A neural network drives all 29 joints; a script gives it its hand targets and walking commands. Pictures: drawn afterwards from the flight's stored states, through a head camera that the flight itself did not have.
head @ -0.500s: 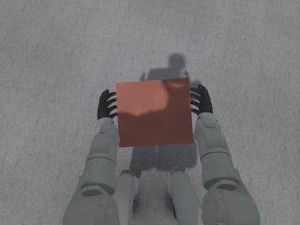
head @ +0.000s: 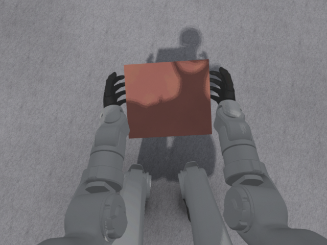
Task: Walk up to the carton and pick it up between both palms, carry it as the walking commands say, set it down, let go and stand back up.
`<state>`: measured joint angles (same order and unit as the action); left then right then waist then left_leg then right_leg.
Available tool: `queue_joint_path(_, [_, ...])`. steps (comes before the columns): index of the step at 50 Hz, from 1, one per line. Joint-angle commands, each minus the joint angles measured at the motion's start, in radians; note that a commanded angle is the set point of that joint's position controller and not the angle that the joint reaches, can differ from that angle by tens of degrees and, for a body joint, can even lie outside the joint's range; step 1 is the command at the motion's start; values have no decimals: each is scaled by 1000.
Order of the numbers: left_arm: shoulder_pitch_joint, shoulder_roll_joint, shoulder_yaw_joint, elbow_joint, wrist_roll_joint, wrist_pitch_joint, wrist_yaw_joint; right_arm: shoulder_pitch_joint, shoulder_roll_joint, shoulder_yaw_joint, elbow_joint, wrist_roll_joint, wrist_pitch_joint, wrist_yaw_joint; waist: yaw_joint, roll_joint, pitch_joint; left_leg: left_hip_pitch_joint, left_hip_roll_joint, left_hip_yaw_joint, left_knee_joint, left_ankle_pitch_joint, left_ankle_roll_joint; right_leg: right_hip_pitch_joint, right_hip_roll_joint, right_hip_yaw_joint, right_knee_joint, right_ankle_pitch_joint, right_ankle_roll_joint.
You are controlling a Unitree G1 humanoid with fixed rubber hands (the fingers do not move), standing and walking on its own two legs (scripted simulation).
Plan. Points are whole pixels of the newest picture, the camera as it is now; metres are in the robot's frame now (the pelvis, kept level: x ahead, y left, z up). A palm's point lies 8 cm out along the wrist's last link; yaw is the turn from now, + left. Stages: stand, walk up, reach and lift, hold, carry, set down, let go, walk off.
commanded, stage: set down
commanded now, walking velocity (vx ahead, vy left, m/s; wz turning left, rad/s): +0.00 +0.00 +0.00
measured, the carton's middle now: (168, 101) +0.47 -0.02 -0.19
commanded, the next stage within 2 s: none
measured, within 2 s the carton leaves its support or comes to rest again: rests again in 1.60 s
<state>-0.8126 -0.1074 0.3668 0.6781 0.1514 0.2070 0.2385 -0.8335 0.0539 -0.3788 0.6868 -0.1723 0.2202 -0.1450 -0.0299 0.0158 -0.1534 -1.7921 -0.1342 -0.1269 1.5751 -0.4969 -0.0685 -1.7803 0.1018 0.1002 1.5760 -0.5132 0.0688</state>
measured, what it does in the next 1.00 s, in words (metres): lowers itself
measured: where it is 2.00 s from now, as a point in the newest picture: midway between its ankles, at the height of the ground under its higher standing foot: (163, 209)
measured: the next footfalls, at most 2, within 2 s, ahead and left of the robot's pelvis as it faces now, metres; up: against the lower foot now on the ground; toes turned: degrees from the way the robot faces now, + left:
none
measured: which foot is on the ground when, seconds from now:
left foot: down 0.00-1.00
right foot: down 0.00-1.00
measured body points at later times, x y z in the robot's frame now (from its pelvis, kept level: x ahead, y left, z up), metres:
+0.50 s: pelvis -0.02 +0.00 -0.07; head +0.28 -0.01 +0.27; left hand +0.47 +0.12 -0.19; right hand +0.47 -0.16 -0.18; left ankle +0.09 +0.13 -0.52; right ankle +0.08 -0.14 -0.52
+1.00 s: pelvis -0.04 +0.00 -0.12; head +0.34 -0.01 +0.11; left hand +0.49 +0.12 -0.31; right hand +0.50 -0.16 -0.30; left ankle +0.09 +0.13 -0.52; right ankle +0.08 -0.13 -0.52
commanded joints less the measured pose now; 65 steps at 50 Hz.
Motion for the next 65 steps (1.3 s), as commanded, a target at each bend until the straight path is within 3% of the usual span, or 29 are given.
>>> queue_joint_path(1, [-746, -888, -577, -74, -89, -38, -275, -746, 927, 597, -82, 175, -46, 296, 49, -9, -1119, 586, -56, 152, -61, 337, 20, 434, 63, -137, -94, 321, -15])
queue_joint_path(8, [-792, -927, -554, 1, -96, -20, -286, -730, 906, 480, 40, 101, -25, 271, -62, -2, -1063, 495, -63, 163, -23, 271, 5, 384, 77, -172, -48, 285, -17])
queue_joint_path(10, [-814, -918, -536, -11, -101, -21, -283, -775, 896, 513, -15, 137, -34, 277, 7, 13, -1077, 456, -61, 176, 2, 272, 10, 406, 67, -144, -38, 294, -25])
queue_joint_path(13, [-852, -918, -534, 29, -131, -13, -295, -836, 862, 510, -5, 119, -30, 263, -47, -54, -1061, 421, -69, 167, 22, 244, 6, 377, 75, -179, -8, 261, -13])
queue_joint_path(14, [-954, -878, -569, -123, -161, -28, -287, -870, 879, 547, -98, 161, -34, 264, -12, -20, -1204, 473, -65, 186, 53, 313, 3, 448, 75, -161, 16, 342, -19])
queue_joint_path(16, [-919, -902, -587, -58, -164, -17, -280, -917, 837, 555, -115, 177, -43, 264, -42, -3, -1220, 504, -70, 174, 70, 353, 1, 402, 75, -179, 30, 352, -15])
queue_joint_path(17, [-865, -862, -519, 25, -125, -18, -276, -892, 858, 548, -36, 166, -30, 265, 17, -30, -1143, 450, -67, 177, 76, 305, 13, 365, 71, -171, 24, 294, -13])
queue_joint_path(18, [-915, -865, -505, 54, -118, -8, -284, -815, 861, 457, 106, 118, -11, 267, -45, -12, -1034, 390, -59, 175, 45, 187, 14, 294, 76, -185, 27, 212, -20])
queue_joint_path(19, [-941, -821, -498, -9, -97, -12, -283, -872, 901, 492, 35, 139, -13, 270, 15, -40, -1075, 394, -59, 189, 81, 209, 22, 326, 75, -159, 30, 232, -11])
queue_joint_path(21, [-939, -894, -510, -12, -121, -10, -293, -937, 849, 538, -63, 152, -19, 267, 3, -54, -1176, 360, -64, 208, 101, 247, 19, 427, 70, -164, 51, 289, -17])
queue_joint_path(23, [-928, -836, -483, 9, -104, -12, -288, -940, 863, 531, -15, 180, -18, 280, 63, -11, -1142, 372, -56, 208, 109, 266, 18, 346, 66, -164, 78, 279, -10])
queue_joint_path(26, [-985, -837, -473, 16, -121, -9, -296, -882, 845, 453, 84, 117, -5, 280, -41, -56, -1051, 344, -58, 190, 113, 206, 14, 280, 68, -191, 88, 241, -12])
queue_joint_path(27, [-931, -835, -460, 77, -105, -5, -293, -880, 850, 453, 101, 129, -8, 276, 11, -5, -1025, 292, -58, 205, 111, 183, 12, 292, 67, -180, 98, 228, -19])
queue_joint_path(28, [-952, -868, -470, 81, -116, 0, -300, -966, 812, 467, 3, 132, -20, 267, -18, -3, -1075, 315, -57, 206, 140, 213, 14, 312, 65, -168, 91, 242, -23])
queue_joint_path(29, [-1015, -817, -480, 2, -127, -19, -295, -962, 828, 478, 13, 135, -14, 271, 14, -47, -1089, 296, -58, 202, 153, 209, 16, 280, 64, -166, 105, 234, -18])
queue_joint_path(30, [-1025, -869, -489, 3, -126, -10, -292, -990, 850, 488, -44, 150, -28, 277, -9, 10, -1121, 365, -57, 197, 142, 267, 17, 268, 68, -186, 136, 289, -21])
queue_joint_path(33, [-1061, -809, -508, 3, -159, -7, -287, -1041, 783, 524, -71, 186, -22, 268, 15, -13, -1175, 331, -59, 217, 182, 279, 14, 325, 65, -173, 138, 305, -13])
queue_joint_path(34, [-997, -837, -469, 118, -137, 8, -291, -982, 762, 479, 26, 127, -18, 265, -55, -10, -1072, 316, -58, 188, 172, 212, 17, 266, 66, -191, 153, 243, -23])
queue_joint_path(35, [-1099, -788, -525, -28, -164, -15, -295, -982, 817, 475, 30, 148, -8, 271, -30, -58, -1142, 330, -59, 194, 187, 240, 10, 301, 55, -189, 166, 272, -12])
queue_joint_path(36, [-1100, -790, -537, -42, -170, -9, -290, -994, 787, 492, -10, 174, -13, 276, -33, 10, -1218, 360, -54, 217, 207, 249, 4, 337, 59, -189, 170, 285, -20])
queue_joint_path(39, [-1052, -799, -492, 45, -159, -9, -289, -1068, 770, 542, -39, 187, -20, 272, 14, -32, -1244, 317, -55, 234, 251, 261, 10, 360, 60, -190, 193, 286, -16])
queue_joint_path(40, [-1101, -806, -511, 32, -157, 2, -295, -1049, 765, 512, -11, 165, -8, 275, -19, -17, -1213, 323, -56, 225, 233, 260, 9, 335, 55, -181, 188, 297, -17])
queue_joint_path(47, [-1347, -682, -713, -288, -318, 3, -266, -1235, 706, 718, -275, 338, 6, 255, 0, -43, -1807, 669, -33, 233, 350, 476, 10, 617, 40, -204, 323, 484, -11])
queue_joint_path(51, [-1301, -715, -672, -194, -327, 11, -252, -1275, 663, 713, -236, 367, 3, 253, 24, -16, -1576, 623, -32, 219, 352, 484, 24, 490, 42, -201, 338, 436, -17])
queue_joint_path(54, [-1338, -711, -616, -87, -322, -8, -272, -1239, 675, 633, -85, 325, -10, 259, 0, -50, -1271, 389, -26, 220, 367, 308, 31, 378, 24, -175, 323, 324, -35])
queue_joint_path(56, [-1321, -719, -593, -11, -314, -11, -282, -1268, 598, 574, -53, 294, -27, 268, -60, -43, -1219, 406, -29, 196, 363, 273, 26, 270, 27, -214, 332, 256, -38])
queue_joint_path(60, [-1346, -689, -498, 106, -267, -19, -298, -1233, 594, 458, 112, 217, -28, 292, -79, -27, -990, 300, -31, 193, 371, 156, 26, 158, 16, -209, 337, 152, -50])
queue_joint_path(63, [-1426, -652, -504, 21, -272, -33, -288, -1340, 610, 493, -6, 262, -41, 290, -37, 2, -1194, 415, -27, 220, 426, 265, 35, 254, 29, -191, 360, 244, -40])
queue_joint_path(65, [-1294, -676, -461, 180, -232, -4, -310, -1266, 651, 460, 124, 258, -23, 308, -17, 14, -1034, 334, -31, 225, 415, 194, 42, 216, 24, -190, 364, 178, -46])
